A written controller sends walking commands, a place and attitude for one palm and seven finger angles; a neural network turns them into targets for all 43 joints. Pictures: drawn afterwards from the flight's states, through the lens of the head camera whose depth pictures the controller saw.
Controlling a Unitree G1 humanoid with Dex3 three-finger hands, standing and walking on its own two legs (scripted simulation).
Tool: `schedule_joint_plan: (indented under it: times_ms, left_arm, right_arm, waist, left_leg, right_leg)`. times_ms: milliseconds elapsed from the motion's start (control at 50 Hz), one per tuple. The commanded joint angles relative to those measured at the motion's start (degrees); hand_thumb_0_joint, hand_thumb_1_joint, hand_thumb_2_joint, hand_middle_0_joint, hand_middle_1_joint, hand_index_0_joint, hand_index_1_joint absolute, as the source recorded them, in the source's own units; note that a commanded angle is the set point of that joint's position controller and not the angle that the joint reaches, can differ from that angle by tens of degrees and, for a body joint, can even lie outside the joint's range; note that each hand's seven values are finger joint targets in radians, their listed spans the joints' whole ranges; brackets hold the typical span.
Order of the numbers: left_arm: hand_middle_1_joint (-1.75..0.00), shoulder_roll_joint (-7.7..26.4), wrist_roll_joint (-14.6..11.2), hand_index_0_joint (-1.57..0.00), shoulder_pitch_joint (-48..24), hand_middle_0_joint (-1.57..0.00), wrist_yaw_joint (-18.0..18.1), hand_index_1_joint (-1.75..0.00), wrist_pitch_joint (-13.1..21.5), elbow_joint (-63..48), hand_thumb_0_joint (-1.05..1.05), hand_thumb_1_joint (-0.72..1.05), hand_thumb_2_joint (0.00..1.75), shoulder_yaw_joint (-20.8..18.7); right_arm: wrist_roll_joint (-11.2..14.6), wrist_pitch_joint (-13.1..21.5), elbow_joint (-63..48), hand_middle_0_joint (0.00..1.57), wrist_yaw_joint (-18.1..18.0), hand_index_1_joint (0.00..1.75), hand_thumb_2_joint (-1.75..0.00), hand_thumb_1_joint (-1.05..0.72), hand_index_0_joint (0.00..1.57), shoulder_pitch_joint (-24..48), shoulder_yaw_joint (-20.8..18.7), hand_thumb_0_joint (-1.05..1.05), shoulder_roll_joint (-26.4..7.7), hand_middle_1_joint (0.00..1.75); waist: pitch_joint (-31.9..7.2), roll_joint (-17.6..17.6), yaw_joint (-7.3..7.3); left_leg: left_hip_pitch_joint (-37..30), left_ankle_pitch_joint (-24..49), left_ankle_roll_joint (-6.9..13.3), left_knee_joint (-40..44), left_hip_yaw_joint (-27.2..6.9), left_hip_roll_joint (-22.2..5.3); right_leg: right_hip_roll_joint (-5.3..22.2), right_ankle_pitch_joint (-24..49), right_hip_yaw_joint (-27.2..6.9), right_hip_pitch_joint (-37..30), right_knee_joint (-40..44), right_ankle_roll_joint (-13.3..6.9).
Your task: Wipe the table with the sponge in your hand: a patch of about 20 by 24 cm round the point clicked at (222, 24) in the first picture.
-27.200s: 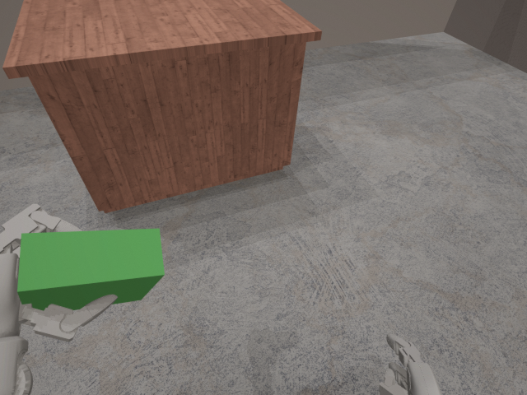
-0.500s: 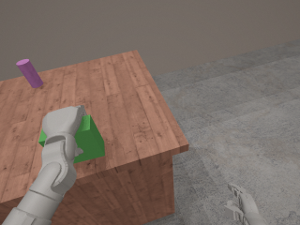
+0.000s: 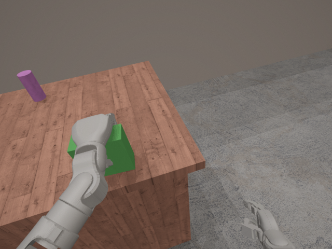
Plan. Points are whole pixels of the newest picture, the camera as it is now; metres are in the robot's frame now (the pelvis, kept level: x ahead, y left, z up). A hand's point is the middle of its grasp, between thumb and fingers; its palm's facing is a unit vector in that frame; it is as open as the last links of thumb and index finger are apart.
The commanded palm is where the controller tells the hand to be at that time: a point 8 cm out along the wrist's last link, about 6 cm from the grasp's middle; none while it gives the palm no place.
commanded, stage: wipe forward along the third lane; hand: left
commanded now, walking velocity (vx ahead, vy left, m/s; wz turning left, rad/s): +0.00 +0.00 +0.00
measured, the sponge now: (107, 157) +0.32 +0.21 +0.07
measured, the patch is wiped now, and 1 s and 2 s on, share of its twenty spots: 0.80 0.90 1.00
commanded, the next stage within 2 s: wipe back along the third lane in 1.54 s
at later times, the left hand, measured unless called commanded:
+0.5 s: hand (106, 129) +0.37 +0.22 +0.12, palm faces -0.01 -0.03 -1.00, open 9.8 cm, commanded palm +0.36 +0.23 +0.16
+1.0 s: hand (105, 116) +0.42 +0.24 +0.12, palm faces -0.07 -0.01 -1.00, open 9.8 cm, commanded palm +0.41 +0.25 +0.16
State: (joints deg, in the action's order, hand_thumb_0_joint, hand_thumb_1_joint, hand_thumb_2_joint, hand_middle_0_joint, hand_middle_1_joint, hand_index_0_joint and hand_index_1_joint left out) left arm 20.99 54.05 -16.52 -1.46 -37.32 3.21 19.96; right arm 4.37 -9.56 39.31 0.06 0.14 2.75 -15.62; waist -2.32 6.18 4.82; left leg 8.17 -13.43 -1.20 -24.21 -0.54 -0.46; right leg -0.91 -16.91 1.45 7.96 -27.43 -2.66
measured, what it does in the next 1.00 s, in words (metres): stands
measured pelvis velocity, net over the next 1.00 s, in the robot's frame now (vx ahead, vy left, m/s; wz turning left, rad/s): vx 0.00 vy -0.02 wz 0.00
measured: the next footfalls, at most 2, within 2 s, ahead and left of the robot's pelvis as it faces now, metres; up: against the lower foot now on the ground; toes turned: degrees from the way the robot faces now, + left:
none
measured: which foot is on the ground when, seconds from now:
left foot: down 0.00-1.00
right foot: down 0.00-1.00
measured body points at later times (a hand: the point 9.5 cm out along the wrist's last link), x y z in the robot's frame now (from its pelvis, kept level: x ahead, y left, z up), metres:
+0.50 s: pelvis +0.00 -0.01 +0.00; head -0.02 -0.06 +0.45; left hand +0.37 +0.21 +0.18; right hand +0.17 -0.26 -0.13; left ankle +0.00 +0.14 -0.74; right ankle -0.02 -0.09 -0.74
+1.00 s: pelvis +0.00 -0.02 +0.00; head +0.01 -0.05 +0.45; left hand +0.42 +0.23 +0.18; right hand +0.12 -0.28 -0.14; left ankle +0.00 +0.14 -0.74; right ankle -0.02 -0.09 -0.74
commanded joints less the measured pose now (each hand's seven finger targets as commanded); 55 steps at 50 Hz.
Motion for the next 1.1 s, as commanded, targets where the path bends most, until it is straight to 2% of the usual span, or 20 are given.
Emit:
schedule_joint_plan:
  times_ms: [0,80,120,180,240,360,380,460,480,520,580,740,780,860,880,940,980,1000,1040,1080]
  left_arm:
    - [-1.60,6.7,0.1,-1.20,-22.3,-1.20,1.2,-1.60,-0.4,-2.2,0.00,0.10,1.30,-6.0]
    - [-1.60,10.0,1.2,-1.20,-24.3,-1.20,1.2,-1.60,0.3,2.2,0.00,0.10,1.30,-8.7]
    - [-1.60,7.1,0.8,-1.20,-26.5,-1.20,0.9,-1.60,1.2,4.9,0.00,0.10,1.30,-6.1]
    - [-1.60,10.8,0.4,-1.20,-26.2,-1.20,0.6,-1.60,2.8,8.3,0.00,0.10,1.30,-9.7]
    - [-1.60,7.5,0.5,-1.20,-27.2,-1.20,0.4,-1.60,4.2,10.6,0.00,0.10,1.30,-6.9]
    - [-1.60,9.7,1.1,-1.20,-29.3,-1.20,0.7,-1.60,6.7,17.5,0.00,0.10,1.30,-8.7]
    - [-1.60,10.8,1.0,-1.20,-29.4,-1.20,0.7,-1.60,7.1,17.4,0.00,0.10,1.30,-9.9]
    - [-1.60,9.7,1.3,-1.20,-30.7,-1.20,0.9,-1.60,8.6,22.4,0.00,0.10,1.30,-8.4]
    - [-1.60,11.9,1.3,-1.20,-31.1,-1.20,1.0,-1.60,8.9,23.8,0.00,0.10,1.30,-10.5]
    - [-1.60,11.4,1.7,-1.20,-32.5,-1.20,1.1,-1.60,9.7,26.6,0.00,0.10,1.30,-9.4]
    - [-1.60,14.6,2.2,-1.20,-34.6,-1.20,1.4,-1.60,11.0,27.9,0.00,0.10,1.30,-11.8]
    - [-1.60,16.5,2.9,-1.20,-39.0,-1.20,1.7,-1.60,14.0,34.6,0.00,0.10,1.30,-12.3]
    - [-1.60,16.5,3.0,-1.20,-40.9,-1.20,1.7,-1.60,14.8,34.6,0.00,0.10,1.30,-12.2]
    - [-1.60,18.9,3.5,-1.20,-42.3,-1.20,2.1,-1.60,16.5,38.9,0.00,0.10,1.30,-13.7]
    - [-1.60,19.9,3.6,-1.20,-42.8,-1.20,2.2,-1.60,17.0,38.9,0.00,0.10,1.30,-14.8]
    - [-1.60,17.4,3.8,-1.20,-42.8,-1.20,2.7,-1.60,18.1,40.0,0.00,0.10,1.30,-12.9]
    - [-1.60,20.5,3.8,-1.20,-42.8,-1.20,2.8,-1.60,18.4,40.3,0.00,0.10,1.30,-15.4]
    - [-1.60,20.6,4.0,-1.20,-44.5,-1.20,3.1,-1.60,18.6,41.3,0.00,0.10,1.30,-14.8]
    - [-1.60,19.4,4.0,-1.20,-43.9,-1.20,3.1,-1.60,19.0,42.9,0.00,0.10,1.30,-14.1]
    - [-1.60,21.7,4.0,-1.20,-44.2,-1.20,3.0,-1.60,19.4,42.2,0.00,0.10,1.30,-16.1]
  right_arm:
    - [0.2,2.5,-9.4,0.20,-1.3,0.30,-0.90,-0.90,0.20,12.7,-0.9,0.00,-5.2,0.30]
    - [-0.1,2.6,-8.7,0.20,-1.9,0.30,-0.90,-0.90,0.20,11.4,-1.1,0.00,-5.9,0.30]
    - [0.1,2.8,-8.4,0.20,-2.2,0.30,-0.90,-0.90,0.20,10.6,-1.1,0.00,-5.7,0.30]
    - [-0.1,2.7,-8.4,0.20,-2.7,0.30,-0.90,-0.90,0.20,9.2,-1.3,0.00,-6.4,0.30]
    - [0.1,2.9,-8.3,0.20,-2.9,0.30,-0.90,-0.90,0.20,8.1,-1.5,0.00,-6.3,0.30]
    - [0.1,3.2,-7.3,0.20,-3.4,0.30,-0.90,-0.90,0.20,4.8,-2.1,0.00,-7.1,0.30]
    - [0.0,3.1,-7.6,0.20,-3.4,0.30,-0.90,-0.90,0.20,4.6,-2.2,0.00,-7.2,0.30]
    - [0.1,3.4,-6.6,0.20,-3.7,0.30,-0.90,-0.90,0.20,2.6,-2.3,0.00,-7.4,0.30]
    - [0.1,3.3,-6.4,0.20,-3.7,0.30,-0.90,-0.90,0.20,2.0,-2.5,0.00,-7.5,0.30]
    - [0.1,3.4,-6.0,0.20,-3.9,0.30,-0.90,-0.90,0.20,1.2,-2.5,0.00,-7.7,0.30]
    - [-0.2,3.3,-5.8,0.20,-4.1,0.30,-0.90,-0.90,0.20,-0.2,-2.7,0.00,-7.9,0.30]
    - [0.0,3.1,-5.1,0.20,-4.4,0.30,-0.90,-0.90,0.20,-2.9,-2.9,0.00,-8.1,0.30]
    - [-0.1,3.1,-5.2,0.20,-4.4,0.30,-0.90,-0.90,0.20,-3.6,-3.1,0.00,-8.0,0.30]
    - [-0.2,3.1,-4.3,0.20,-4.5,0.30,-0.90,-0.90,0.20,-5.6,-3.2,0.00,-8.3,0.30]
    - [-0.4,3.0,-4.3,0.20,-4.5,0.30,-0.90,-0.90,0.20,-5.7,-3.4,0.00,-8.4,0.30]
    - [-0.3,3.0,-4.2,0.20,-4.2,0.30,-0.90,-0.90,0.20,-6.8,-3.6,0.00,-8.3,0.30]
    - [-0.4,2.7,-4.1,0.20,-4.3,0.30,-0.90,-0.90,0.20,-7.0,-3.7,0.00,-8.5,0.30]
    - [-0.3,2.7,-3.8,0.20,-4.3,0.30,-0.90,-0.90,0.20,-7.6,-3.6,0.00,-8.6,0.30]
    - [-0.3,2.7,-3.6,0.20,-4.0,0.30,-0.90,-0.90,0.20,-8.1,-3.7,0.00,-8.6,0.30]
    - [-0.4,2.5,-3.6,0.20,-3.9,0.30,-0.90,-0.90,0.20,-8.3,-4.0,0.00,-8.8,0.30]
  waist:
    - [-6.8,-9.1,-1.33]
    - [-9.3,-8.1,-0.86]
    - [-9.2,-9.1,-1.93]
    - [-10.4,-8.9,-1.39]
    - [-9.8,-9.4,-2.44]
    - [-9.0,-11.5,-2.92]
    - [-9.3,-10.2,-2.61]
    - [-8.4,-12.2,-3.61]
    - [-8.3,-11.6,-3.36]
    - [-7.5,-12.0,-3.81]
    - [-10.2,-10.2,-3.36]
    - [-9.3,-10.3,-4.78]
    - [-10.9,-8.6,-4.66]
    - [-11.6,-11.2,-5.38]
    - [-12.6,-10.0,-4.91]
    - [-12.8,-10.3,-5.65]
    - [-14.7,-10.0,-5.01]
    - [-13.8,-10.3,-6.03]
    - [-12.6,-10.8,-6.24]
    - [-15.3,-10.1,-5.54]
  left_leg:
    - [0.3,9.0,3.6,2.5,2.1,2.9]
    - [0.2,8.8,3.6,2.4,1.7,3.1]
    - [0.3,8.3,3.6,1.8,2.1,3.1]
    - [1.5,7.7,3.6,2.0,1.9,3.1]
    - [1.7,8.1,3.6,1.3,2.3,3.1]
    - [3.4,7.7,3.8,0.7,2.2,3.1]
    - [3.8,7.7,3.7,1.0,2.0,3.1]
    - [4.9,6.9,3.9,0.2,2.5,3.1]
    - [5.7,6.2,3.7,0.8,2.1,2.9]
    - [6.2,5.5,3.8,0.2,2.4,3.1]
    - [6.7,6.2,3.7,0.2,2.1,3.1]
    - [8.2,5.3,3.9,-0.3,2.3,2.9]
    - [8.0,5.9,3.9,-0.2,2.2,3.0]
    - [9.1,6.7,4.1,-1.1,2.4,3.0]
    - [9.3,7.2,4.0,-0.8,2.2,3.0]
    - [8.7,7.8,4.2,-1.3,2.3,2.9]
    - [9.0,9.3,4.1,-1.4,2.3,2.9]
    - [9.4,8.7,4.3,-1.6,2.5,2.9]
    - [9.9,8.6,4.3,-1.6,2.5,2.9]
    - [9.6,10.8,4.2,-1.7,2.4,2.9]
  right_leg:
    - [-0.5,12.5,-2.4,-1.0,4.7,-0.1]
    - [-0.6,12.4,-3.3,-1.8,4.9,-0.4]
    - [-0.4,12.6,-2.7,-1.0,4.7,0.0]
    - [-0.2,12.7,-3.7,-2.3,5.0,-0.1]
    - [-0.2,13.8,-2.9,-1.0,4.6,0.3]
    - [-0.3,14.5,-3.0,0.1,4.6,0.5]
    - [-0.2,14.6,-3.4,-0.4,4.9,0.3]
    - [-0.3,14.6,-3.1,1.1,4.7,0.9]
    - [-0.3,13.2,-3.2,1.0,5.0,0.8]
    - [-0.3,12.5,-3.2,2.3,4.8,0.9]
    - [-0.1,13.9,-3.7,0.7,4.7,0.8]
    - [-0.1,13.4,-3.7,2.0,5.0,1.1]
    - [0.0,14.2,-3.9,1.6,5.0,0.9]
    - [0.1,16.9,-4.1,0.8,4.5,1.4]
    - [0.1,17.4,-4.4,0.2,4.5,1.1]
    - [0.0,18.6,-3.6,1.0,4.1,1.3]
    - [0.1,21.2,-4.2,-0.9,4.0,1.2]
    - [0.1,20.6,-4.0,-0.2,3.9,1.5]
    - [0.0,21.2,-3.8,0.6,3.9,1.5]
    - [0.0,24.5,-4.0,-1.6,3.5,1.2]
